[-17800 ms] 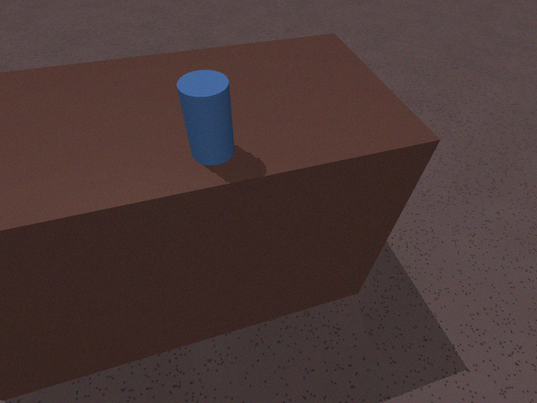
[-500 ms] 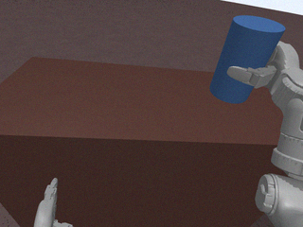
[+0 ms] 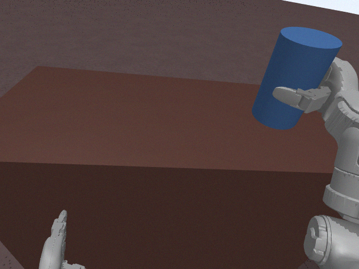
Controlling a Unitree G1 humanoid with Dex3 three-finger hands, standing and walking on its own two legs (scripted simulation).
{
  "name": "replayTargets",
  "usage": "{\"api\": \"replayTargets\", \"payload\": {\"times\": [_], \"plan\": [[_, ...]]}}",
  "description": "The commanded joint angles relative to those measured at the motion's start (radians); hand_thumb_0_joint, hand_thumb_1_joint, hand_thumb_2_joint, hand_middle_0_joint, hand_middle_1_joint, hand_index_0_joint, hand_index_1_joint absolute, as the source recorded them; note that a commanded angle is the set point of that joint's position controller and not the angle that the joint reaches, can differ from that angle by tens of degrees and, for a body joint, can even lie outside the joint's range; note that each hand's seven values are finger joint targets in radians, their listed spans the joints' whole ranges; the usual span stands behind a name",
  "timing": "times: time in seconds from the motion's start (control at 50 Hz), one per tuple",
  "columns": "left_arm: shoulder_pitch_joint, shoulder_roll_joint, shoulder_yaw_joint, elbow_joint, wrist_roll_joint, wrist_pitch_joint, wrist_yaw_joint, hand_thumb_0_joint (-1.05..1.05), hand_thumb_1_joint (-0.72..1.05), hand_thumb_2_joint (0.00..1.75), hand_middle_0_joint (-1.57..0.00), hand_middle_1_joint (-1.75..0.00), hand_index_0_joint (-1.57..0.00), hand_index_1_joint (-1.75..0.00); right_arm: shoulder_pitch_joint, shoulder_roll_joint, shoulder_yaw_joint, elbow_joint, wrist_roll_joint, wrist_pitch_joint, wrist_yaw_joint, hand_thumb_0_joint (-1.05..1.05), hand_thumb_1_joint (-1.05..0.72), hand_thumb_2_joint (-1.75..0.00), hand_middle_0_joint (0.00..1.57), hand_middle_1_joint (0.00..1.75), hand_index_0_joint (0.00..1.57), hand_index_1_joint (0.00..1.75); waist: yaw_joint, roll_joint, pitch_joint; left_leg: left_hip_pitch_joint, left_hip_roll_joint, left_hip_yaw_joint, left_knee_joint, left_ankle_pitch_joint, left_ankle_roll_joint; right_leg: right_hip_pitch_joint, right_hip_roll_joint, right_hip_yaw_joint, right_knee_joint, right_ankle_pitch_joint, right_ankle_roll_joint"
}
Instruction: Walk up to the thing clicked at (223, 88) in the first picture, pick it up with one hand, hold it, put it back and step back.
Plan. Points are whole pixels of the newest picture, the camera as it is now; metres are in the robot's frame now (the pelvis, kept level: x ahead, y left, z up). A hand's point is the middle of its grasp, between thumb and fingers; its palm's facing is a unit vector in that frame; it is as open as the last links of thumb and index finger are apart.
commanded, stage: hold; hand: right
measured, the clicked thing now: (289, 81) +0.33 -0.17 +0.33
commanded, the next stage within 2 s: crouch in 0.58 s
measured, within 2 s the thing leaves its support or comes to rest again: neither
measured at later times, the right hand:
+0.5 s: hand (294, 79) +0.33 -0.18 +0.33, palm faces +0.17 +0.99 -0.03, open 12.0 cm
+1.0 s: hand (280, 94) +0.36 -0.19 +0.28, palm faces +0.19 +0.98 +0.01, open 12.0 cm
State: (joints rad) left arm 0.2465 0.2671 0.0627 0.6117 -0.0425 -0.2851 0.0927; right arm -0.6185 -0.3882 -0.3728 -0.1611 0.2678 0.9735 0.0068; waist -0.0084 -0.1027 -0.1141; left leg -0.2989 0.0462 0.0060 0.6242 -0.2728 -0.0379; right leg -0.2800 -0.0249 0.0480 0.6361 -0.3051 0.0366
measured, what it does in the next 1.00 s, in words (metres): stands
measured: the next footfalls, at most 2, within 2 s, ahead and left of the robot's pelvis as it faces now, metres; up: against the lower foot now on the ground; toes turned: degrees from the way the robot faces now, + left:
none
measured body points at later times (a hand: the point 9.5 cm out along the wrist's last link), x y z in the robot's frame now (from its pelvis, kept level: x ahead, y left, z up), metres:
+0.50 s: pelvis +0.00 +0.00 +0.00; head -0.06 +0.04 +0.44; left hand +0.18 +0.26 -0.06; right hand +0.32 -0.23 +0.33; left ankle +0.04 +0.14 -0.72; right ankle +0.03 -0.14 -0.72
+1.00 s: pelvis -0.01 +0.00 +0.00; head -0.06 +0.03 +0.45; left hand +0.15 +0.26 -0.07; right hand +0.35 -0.24 +0.29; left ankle +0.04 +0.14 -0.72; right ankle +0.03 -0.14 -0.72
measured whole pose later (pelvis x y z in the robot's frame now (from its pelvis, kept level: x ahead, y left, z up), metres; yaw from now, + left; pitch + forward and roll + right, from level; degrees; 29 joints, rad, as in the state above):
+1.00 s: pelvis -0.01 +0.00 +0.00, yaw +0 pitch -3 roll +0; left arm 0.25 0.25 0.05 0.68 -0.02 -0.31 0.10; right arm -0.70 -0.36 -0.35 0.12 0.22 0.87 -0.02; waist 0.01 -0.08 -0.07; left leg -0.33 0.05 0.00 0.63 -0.25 -0.04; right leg -0.31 -0.02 0.04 0.64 -0.28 0.04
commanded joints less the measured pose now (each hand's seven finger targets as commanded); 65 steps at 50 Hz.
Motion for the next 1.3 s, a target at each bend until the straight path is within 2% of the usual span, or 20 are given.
{"api": "replayTargets", "payload": {"times": [0.0,0.06,0.1,0.16,0.22,0.38,0.46,0.56,0.64,0.68,0.76,0.86,0.9,1.0,1.04,1.08,1.12,1.22,1.24,1.28], "plan": [[-0.153,0.096,0.016,-0.212,0.002,-0.065,0.011,0.0,-0.55,0.05,-0.05,-0.05,-0.05,-0.05,-0.652,-0.27,-0.089,-0.302,0.007,-0.141,-0.01,0.0,0.09,-1.37,1.2,1.47,1.28,1.47,0.003,0.064,-0.25,0.039,-0.04,0.062,-0.106,0.131,0.011,0.105,0.047,-0.051,-0.083,0.168,-0.044],[-0.172,0.085,-0.005,-0.175,0.0,-0.061,0.008,0.0,-0.55,0.05,-0.05,-0.06,-0.06,-0.05,-0.664,-0.248,-0.059,-0.296,0.001,-0.139,0.002,0.0,0.08,-1.36,1.19,1.47,1.27,1.47,-0.003,0.009,-0.207,0.01,-0.044,0.066,-0.11,0.083,0.02,0.097,0.039,-0.04,-0.106,0.132,-0.032],[-0.194,0.124,0.035,-0.198,0.001,-0.07,0.011,0.0,-0.55,0.05,-0.06,-0.06,-0.06,-0.06,-0.667,-0.249,-0.051,-0.309,0.0,-0.136,0.01,0.0,0.06,-1.37,1.2,1.47,1.28,1.47,0.001,-0.004,-0.24,0.018,-0.045,0.067,-0.108,0.091,0.022,0.111,0.039,-0.034,-0.108,0.141,-0.03],[-0.183,0.095,0.005,-0.152,-0.001,-0.074,0.006,0.0,-0.55,0.04,-0.06,-0.06,-0.06,-0.06,-0.664,-0.23,-0.04,-0.287,0.003,-0.128,0.016,0.0,0.03,-1.37,1.2,1.46,1.28,1.46,0.002,-0.004,-0.194,0.014,-0.044,0.069,-0.115,0.07,0.021,0.088,0.039,-0.035,-0.114,0.118,-0.029],[-0.159,0.123,0.045,-0.153,0.002,-0.074,0.012,0.0,-0.55,0.05,-0.06,-0.06,-0.06,-0.06,-0.651,-0.283,-0.097,-0.253,0.009,-0.129,0.016,0.0,0.03,-1.37,1.2,1.47,1.28,1.47,0.009,0.047,-0.231,0.034,-0.045,0.072,-0.117,0.096,0.015,0.096,0.042,-0.037,-0.101,0.139,-0.035],[-0.153,0.118,0.045,-0.166,0.008,-0.064,0.008,0.0,-0.55,0.05,-0.05,-0.05,-0.05,-0.05,-0.634,-0.351,-0.18,-0.257,0.011,-0.153,-0.022,0.0,0.06,-1.38,1.21,1.48,1.29,1.48,-0.019,0.09,-0.243,0.043,-0.04,0.068,-0.119,0.072,0.012,0.074,0.049,-0.048,-0.095,0.117,-0.044],[-0.173,0.079,-0.004,-0.198,0.008,-0.057,0.009,0.0,-0.55,0.05,-0.05,-0.05,-0.05,-0.05,-0.645,-0.323,-0.134,-0.301,-0.001,-0.157,-0.02,0.0,0.09,-1.37,1.2,1.48,1.28,1.48,-0.027,0.074,-0.272,0.064,-0.034,0.059,-0.106,0.141,0.011,0.087,0.052,-0.054,-0.077,0.177,-0.044],[-0.227,0.104,0.002,-0.219,0.004,-0.063,0.017,0.0,-0.55,0.05,-0.05,-0.06,-0.06,-0.06,-0.663,-0.235,-0.041,-0.31,-0.008,-0.138,0.002,0.0,0.11,-1.38,1.19,1.48,1.28,1.48,-0.008,0.024,-0.25,0.038,-0.041,0.063,-0.11,0.096,0.022,0.108,0.04,-0.041,-0.102,0.149,-0.031],[-0.178,0.109,0.02,-0.143,0.002,-0.063,0.014,0.0,-0.55,0.05,-0.06,-0.06,-0.06,-0.06,-0.68,-0.217,-0.016,-0.279,-0.01,-0.123,0.022,0.0,0.09,-1.37,1.18,1.46,1.26,1.46,0.015,-0.028,-0.205,0.008,-0.046,0.068,-0.116,0.08,0.026,0.109,0.034,-0.032,-0.119,0.127,-0.022],[-0.143,0.077,-0.005,-0.086,-0.001,-0.059,0.004,0.0,-0.52,0.03,-0.05,-0.06,-0.06,-0.05,-0.622,-0.22,-0.037,-0.217,0.0,-0.114,0.031,0.0,0.09,-1.39,1.24,1.5,1.32,1.5,0.008,-0.009,-0.175,0.002,-0.05,0.07,-0.125,0.068,0.022,0.09,0.034,-0.032,-0.124,0.112,-0.024],[-0.126,0.107,0.029,-0.088,0.003,-0.062,-0.001,0.0,-0.52,0.04,-0.05,-0.06,-0.06,-0.05,-0.625,-0.264,-0.092,-0.155,0.009,-0.118,0.02,0.0,0.07,-1.41,1.25,1.53,1.33,1.53,0.022,0.075,-0.139,-0.006,-0.047,0.069,-0.149,0.018,0.01,0.059,0.045,-0.047,-0.128,0.051,-0.04],[-0.129,0.132,0.063,-0.104,0.015,-0.079,0.01,0.0,-0.52,0.04,-0.05,-0.05,-0.06,-0.05,-0.672,-0.285,-0.126,-0.038,-0.006,-0.175,-0.026,0.0,0.06,-1.41,1.27,1.54,1.35,1.54,0.021,0.141,-0.123,-0.035,-0.047,0.072,-0.148,-0.03,0.005,0.044,0.041,-0.041,-0.129,-0.007,-0.049],[-0.148,0.087,0.022,-0.087,0.021,-0.082,0.011,0.0,-0.52,0.03,-0.05,-0.06,-0.06,-0.05,-0.677,-0.259,-0.093,0.031,-0.028,-0.211,-0.039,0.0,0.06,-1.42,1.29,1.55,1.37,1.55,0.007,0.126,-0.105,-0.033,-0.041,0.063,-0.147,-0.059,0.004,0.008,0.045,-0.049,-0.121,-0.03,-0.049],[-0.197,0.105,0.013,-0.19,0.032,-0.095,0.034,0.0,-0.52,0.04,-0.05,-0.06,-0.06,-0.04,-0.788,-0.317,-0.077,0.047,-0.084,-0.339,-0.06,0.0,0.1,-1.42,1.28,1.55,1.36,1.55,0.002,0.081,-0.266,0.026,-0.035,0.045,-0.109,-0.011,0.011,0.049,0.041,-0.05,-0.1,0.009,-0.042],[-0.189,0.113,0.018,-0.22,0.031,-0.101,0.048,0.0,-0.51,0.04,-0.05,-0.06,-0.06,-0.04,-0.794,-0.303,-0.047,0.034,-0.089,-0.388,-0.054,0.0,0.11,-1.38,1.26,1.52,1.34,1.52,0.006,0.059,-0.313,0.03,-0.037,0.043,-0.093,0.04,0.017,0.091,0.033,-0.047,-0.092,0.05,-0.038],[-0.174,0.071,-0.021,-0.195,0.031,-0.106,0.051,0.0,-0.51,0.04,-0.05,-0.06,-0.06,-0.05,-0.778,-0.271,-0.006,0.048,-0.087,-0.432,-0.035,0.0,0.11,-1.37,1.25,1.5,1.33,1.5,0.009,0.009,-0.343,0.023,-0.036,0.039,-0.084,0.079,0.025,0.112,0.033,-0.046,-0.082,0.084,-0.034],[-0.183,0.076,-0.012,-0.176,0.029,-0.107,0.056,0.0,-0.52,0.05,-0.05,-0.06,-0.06,-0.05,-0.718,-0.301,-0.02,0.112,-0.087,-0.463,-0.02,0.0,0.12,-1.36,1.24,1.49,1.31,1.49,0.013,-0.017,-0.333,0.017,-0.036,0.039,-0.082,0.083,0.028,0.093,0.032,-0.044,-0.086,0.085,-0.034],[-0.132,0.084,0.007,-0.128,0.034,-0.114,0.066,0.0,-0.52,0.04,-0.06,-0.06,-0.07,-0.05,-0.75,-0.372,-0.063,0.002,-0.066,-0.538,-0.015,0.0,0.14,-1.34,1.2,1.45,1.28,1.45,0.032,-0.066,-0.334,-0.005,-0.04,0.04,-0.085,0.097,0.032,0.097,0.025,-0.041,-0.083,0.078,-0.032],[-0.118,0.065,-0.009,-0.134,0.032,-0.118,0.063,0.0,-0.52,0.04,-0.06,-0.06,-0.07,-0.05,-0.674,-0.327,-0.052,0.085,-0.059,-0.542,-0.013,0.0,0.12,-1.33,1.2,1.45,1.28,1.45,0.043,-0.018,-0.292,-0.023,-0.045,0.05,-0.087,0.099,0.029,0.086,0.019,-0.034,-0.085,0.076,-0.034],[-0.113,0.141,0.064,-0.19,0.034,-0.124,0.071,0.0,-0.52,0.04,-0.06,-0.06,-0.07,-0.05,-0.726,-0.392,-0.095,-0.013,-0.049,-0.573,-0.021,0.0,0.12,-1.33,1.21,1.45,1.28,1.45,0.053,-0.017,-0.337,-0.01,-0.047,0.051,-0.08,0.114,0.025,0.109,0.016,-0.031,-0.083,0.078,-0.032]]}}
